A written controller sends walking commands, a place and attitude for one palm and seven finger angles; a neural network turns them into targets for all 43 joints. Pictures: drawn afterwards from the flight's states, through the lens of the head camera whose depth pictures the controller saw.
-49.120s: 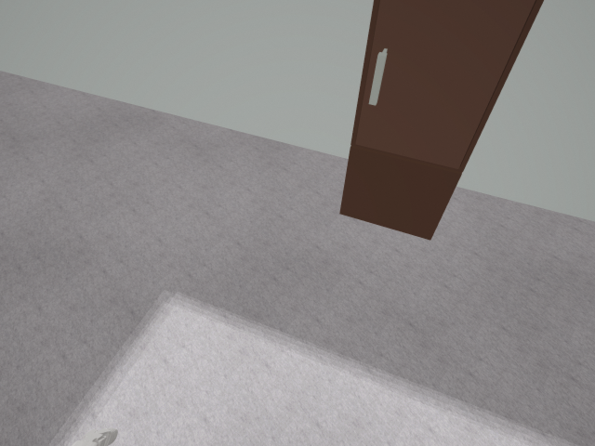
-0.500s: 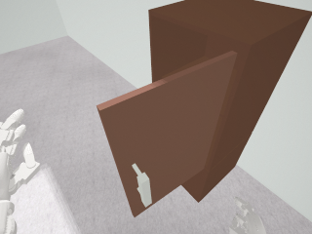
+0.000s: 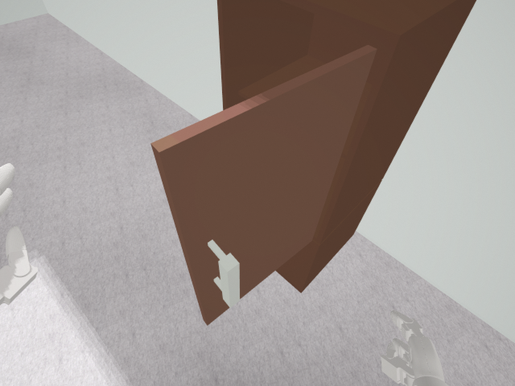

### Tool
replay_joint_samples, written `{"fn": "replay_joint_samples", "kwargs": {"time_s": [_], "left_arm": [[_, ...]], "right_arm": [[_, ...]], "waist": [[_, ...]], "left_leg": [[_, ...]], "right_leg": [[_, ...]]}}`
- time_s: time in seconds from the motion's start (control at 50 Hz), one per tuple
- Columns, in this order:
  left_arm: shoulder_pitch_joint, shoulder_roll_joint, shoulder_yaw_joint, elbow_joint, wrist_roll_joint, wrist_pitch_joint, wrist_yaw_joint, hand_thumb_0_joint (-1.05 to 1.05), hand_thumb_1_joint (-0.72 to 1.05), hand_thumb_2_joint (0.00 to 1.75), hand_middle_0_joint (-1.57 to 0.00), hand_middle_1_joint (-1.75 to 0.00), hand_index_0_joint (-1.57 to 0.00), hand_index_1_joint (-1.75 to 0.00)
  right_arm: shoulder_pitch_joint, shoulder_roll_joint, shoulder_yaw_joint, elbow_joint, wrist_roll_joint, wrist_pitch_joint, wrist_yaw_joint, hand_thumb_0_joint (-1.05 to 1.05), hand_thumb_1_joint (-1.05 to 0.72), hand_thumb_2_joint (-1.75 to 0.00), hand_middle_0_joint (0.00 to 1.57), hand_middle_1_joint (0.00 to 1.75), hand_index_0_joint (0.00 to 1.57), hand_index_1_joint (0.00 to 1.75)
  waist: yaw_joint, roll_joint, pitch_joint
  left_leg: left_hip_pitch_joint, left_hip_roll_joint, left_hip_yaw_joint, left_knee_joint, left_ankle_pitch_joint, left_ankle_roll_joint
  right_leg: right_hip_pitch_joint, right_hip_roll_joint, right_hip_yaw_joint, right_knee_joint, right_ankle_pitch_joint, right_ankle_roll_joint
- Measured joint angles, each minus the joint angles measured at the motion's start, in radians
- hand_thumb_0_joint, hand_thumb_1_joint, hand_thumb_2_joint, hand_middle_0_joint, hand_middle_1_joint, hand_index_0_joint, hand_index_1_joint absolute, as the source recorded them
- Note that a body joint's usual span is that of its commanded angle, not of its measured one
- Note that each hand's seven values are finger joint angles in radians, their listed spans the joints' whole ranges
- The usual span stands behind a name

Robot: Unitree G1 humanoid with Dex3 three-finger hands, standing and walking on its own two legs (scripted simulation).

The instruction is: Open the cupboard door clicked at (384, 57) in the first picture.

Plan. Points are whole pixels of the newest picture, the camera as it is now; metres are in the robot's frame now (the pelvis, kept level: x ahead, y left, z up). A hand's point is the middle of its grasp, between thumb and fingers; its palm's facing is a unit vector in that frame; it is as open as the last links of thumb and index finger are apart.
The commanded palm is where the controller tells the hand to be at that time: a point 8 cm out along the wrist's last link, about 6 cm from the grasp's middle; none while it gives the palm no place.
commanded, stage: step back with the hand held close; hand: left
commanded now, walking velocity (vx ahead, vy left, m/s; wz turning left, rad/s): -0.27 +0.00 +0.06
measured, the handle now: (223, 274) +0.31 +0.08 -0.06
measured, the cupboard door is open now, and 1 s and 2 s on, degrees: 84 84 84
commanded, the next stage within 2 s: stop stepping back and stand still in 0.64 s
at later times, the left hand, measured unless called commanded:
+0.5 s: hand out of the picture +0.08 +0.30 +0.17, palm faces +0.54 -0.73 -0.42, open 7.4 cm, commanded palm +0.00 +0.33 +0.18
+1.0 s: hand out of the picture +0.02 +0.24 +0.17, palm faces +0.40 -0.80 -0.45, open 7.4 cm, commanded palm -0.04 +0.28 +0.18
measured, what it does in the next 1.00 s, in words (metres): walks backwards: right foot, then left foot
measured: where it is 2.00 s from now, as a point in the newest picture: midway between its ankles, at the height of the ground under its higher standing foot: outside the picture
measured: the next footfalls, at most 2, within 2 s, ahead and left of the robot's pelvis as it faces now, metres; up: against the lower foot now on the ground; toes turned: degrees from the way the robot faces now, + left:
right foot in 0.80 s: -0.24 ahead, -0.11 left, +0.00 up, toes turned -3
left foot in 0.92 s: -0.07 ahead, +0.09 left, +0.00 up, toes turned -2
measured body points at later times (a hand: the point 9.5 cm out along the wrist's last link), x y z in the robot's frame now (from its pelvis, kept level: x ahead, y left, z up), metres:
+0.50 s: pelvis -0.10 +0.02 -0.02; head -0.09 +0.03 +0.43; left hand +0.04 +0.33 +0.19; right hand +0.08 -0.21 -0.10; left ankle +0.00 +0.10 -0.74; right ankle -0.02 -0.12 -0.73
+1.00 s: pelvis -0.19 -0.02 -0.02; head -0.20 -0.01 +0.43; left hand -0.01 +0.28 +0.19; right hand -0.06 -0.27 -0.10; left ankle -0.07 +0.09 -0.74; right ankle -0.32 -0.11 -0.74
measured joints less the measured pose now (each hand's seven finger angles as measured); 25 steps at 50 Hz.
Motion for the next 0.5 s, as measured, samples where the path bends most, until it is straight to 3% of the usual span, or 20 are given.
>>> {"fn": "replay_joint_samples", "kwargs": {"time_s": [0.14,0.26,0.38,0.42,0.46,0.5], "left_arm": [[0.005,-0.011,0.016,-0.015,0.017,-0.033,0.012,0.02,0.89,0.9,-0.22,-0.3,-0.21,-0.3],[-0.04,-0.023,0.036,0.002,0.041,-0.064,0.012,0.02,0.89,0.9,-0.22,-0.3,-0.21,-0.3],[-0.021,-0.077,0.019,-0.037,0.032,-0.079,0.026,0.02,0.89,0.9,-0.21,-0.3,-0.21,-0.3],[-0.022,-0.086,0.001,-0.047,0.033,-0.082,0.034,0.02,0.89,0.9,-0.21,-0.3,-0.21,-0.3],[-0.05,-0.076,-0.004,-0.043,0.032,-0.084,0.036,0.02,0.89,0.9,-0.21,-0.3,-0.21,-0.3],[-0.089,-0.057,0.01,-0.019,0.039,-0.089,0.033,0.02,0.89,0.9,-0.22,-0.3,-0.21,-0.3]], "right_arm": [[0.034,0.006,0.011,-0.005,-0.002,-0.037,0.001,0.01,-0.9,-0.9,0.2,0.3,0.2,0.3],[0.066,0.018,0.017,0.014,-0.005,-0.088,0.003,0.01,-0.9,-0.9,0.2,0.3,0.2,0.3],[0.059,0.019,0.016,0.071,-0.017,-0.109,0.021,0.01,-0.9,-0.9,0.2,0.3,0.21,0.3],[0.057,0.014,0.015,0.091,-0.021,-0.106,0.023,0.01,-0.9,-0.9,0.2,0.3,0.21,0.3],[0.051,0.013,0.013,0.096,-0.02,-0.102,0.017,0.01,-0.9,-0.9,0.2,0.3,0.21,0.3],[0.037,0.015,0.011,0.092,-0.018,-0.106,0.01,0.01,-0.9,-0.9,0.2,0.3,0.21,0.3]], "waist": [[-0.002,0.004,0.0],[-0.005,0.022,0.014],[0.032,0.026,0.009],[0.039,0.021,-0.005],[0.031,0.014,-0.007],[0.022,0.022,0.01]], "left_leg": [[-0.065,-0.008,-0.014,0.048,0.023,0.021],[-0.143,-0.019,-0.047,0.124,0.024,0.035],[-0.193,-0.035,-0.056,0.207,-0.133,-0.003],[-0.161,-0.046,-0.055,0.209,-0.144,-0.011],[-0.149,-0.054,-0.057,0.151,-0.049,0.012],[-0.157,-0.042,-0.058,0.134,0.04,0.037]], "right_leg": [[-0.054,-0.008,-0.013,0.04,0.023,0.013],[-0.094,0.029,0.017,0.145,-0.033,0.006],[-0.127,0.02,0.016,0.145,-0.001,-0.002],[-0.136,0.016,0.025,0.139,0.013,0.007],[-0.15,0.011,0.025,0.139,0.021,0.016],[-0.174,0.038,0.036,0.222,-0.059,0.018]]}}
